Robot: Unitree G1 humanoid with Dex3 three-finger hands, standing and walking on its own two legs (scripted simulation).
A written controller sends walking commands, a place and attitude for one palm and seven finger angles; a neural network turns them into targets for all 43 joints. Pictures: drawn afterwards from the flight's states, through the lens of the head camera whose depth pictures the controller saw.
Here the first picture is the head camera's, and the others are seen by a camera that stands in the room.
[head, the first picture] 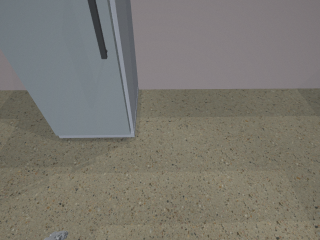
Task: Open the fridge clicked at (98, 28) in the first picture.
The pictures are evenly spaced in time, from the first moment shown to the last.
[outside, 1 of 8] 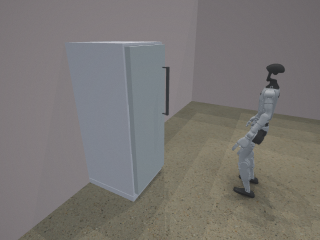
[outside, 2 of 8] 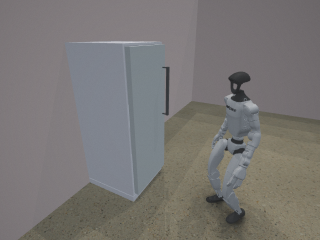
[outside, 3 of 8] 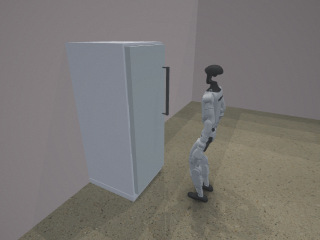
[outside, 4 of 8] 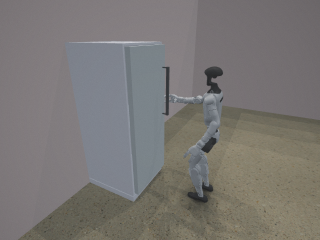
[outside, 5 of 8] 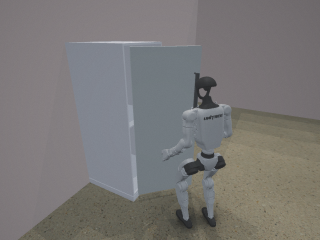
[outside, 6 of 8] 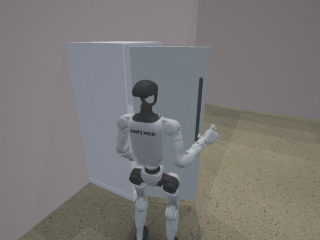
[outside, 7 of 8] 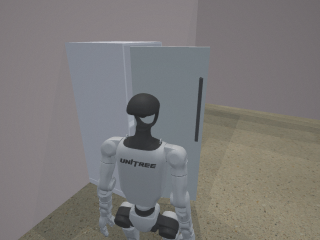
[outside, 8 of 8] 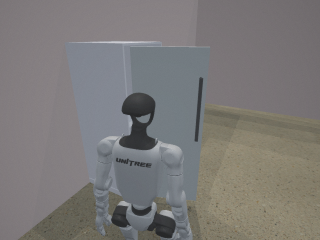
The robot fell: no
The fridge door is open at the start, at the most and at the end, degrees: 0 77 70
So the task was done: yes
